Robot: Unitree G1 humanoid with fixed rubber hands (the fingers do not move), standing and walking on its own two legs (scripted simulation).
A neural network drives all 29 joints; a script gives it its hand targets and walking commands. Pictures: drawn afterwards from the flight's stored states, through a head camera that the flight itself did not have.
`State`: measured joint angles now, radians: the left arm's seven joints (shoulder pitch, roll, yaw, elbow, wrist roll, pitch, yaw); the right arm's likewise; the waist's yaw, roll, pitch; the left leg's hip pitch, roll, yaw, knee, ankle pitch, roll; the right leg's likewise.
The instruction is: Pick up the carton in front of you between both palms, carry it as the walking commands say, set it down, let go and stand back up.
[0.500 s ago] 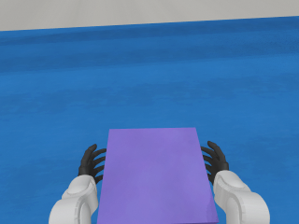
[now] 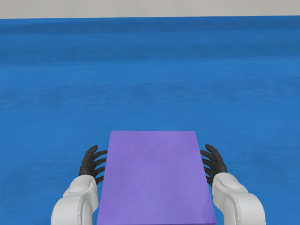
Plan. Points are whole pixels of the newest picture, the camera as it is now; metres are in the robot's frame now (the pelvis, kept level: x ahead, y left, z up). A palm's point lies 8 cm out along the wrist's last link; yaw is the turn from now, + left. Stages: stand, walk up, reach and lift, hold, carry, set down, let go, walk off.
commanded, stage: carry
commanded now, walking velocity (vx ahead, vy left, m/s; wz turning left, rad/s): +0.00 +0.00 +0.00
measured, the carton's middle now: (152, 190) +0.23 +0.01 -0.01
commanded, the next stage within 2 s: none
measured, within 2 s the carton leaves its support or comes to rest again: neither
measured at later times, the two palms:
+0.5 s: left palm (105, 158) +0.31 +0.14 +0.01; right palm (209, 155) +0.31 -0.16 +0.01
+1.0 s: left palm (96, 166) +0.28 +0.15 +0.03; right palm (207, 163) +0.28 -0.15 +0.03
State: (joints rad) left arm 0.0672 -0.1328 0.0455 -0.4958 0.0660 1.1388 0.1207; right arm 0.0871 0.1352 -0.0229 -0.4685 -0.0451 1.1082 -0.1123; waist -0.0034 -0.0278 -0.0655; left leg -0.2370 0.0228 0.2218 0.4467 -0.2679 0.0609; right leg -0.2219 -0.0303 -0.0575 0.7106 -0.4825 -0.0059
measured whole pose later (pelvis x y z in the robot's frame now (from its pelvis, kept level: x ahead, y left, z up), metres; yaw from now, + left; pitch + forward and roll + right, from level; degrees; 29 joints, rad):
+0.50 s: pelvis +0.03 -0.02 -0.01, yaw +0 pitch +3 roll +0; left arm -0.16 -0.13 0.14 0.10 0.22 0.69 0.04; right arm -0.15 0.13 -0.13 0.12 -0.20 0.68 -0.03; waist 0.00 -0.02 -0.04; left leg -0.25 0.06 0.18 0.58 -0.38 0.01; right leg -0.22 -0.02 -0.09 0.55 -0.39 -0.01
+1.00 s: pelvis +0.00 +0.00 -0.01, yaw +1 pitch +1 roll -1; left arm -0.17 -0.14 0.15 0.12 0.22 0.74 0.04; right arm -0.17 0.13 -0.14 0.13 -0.22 0.74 -0.02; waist 0.01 -0.01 -0.07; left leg -0.24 0.05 0.19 0.56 -0.33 0.04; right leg -0.21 -0.04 -0.10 0.53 -0.33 0.01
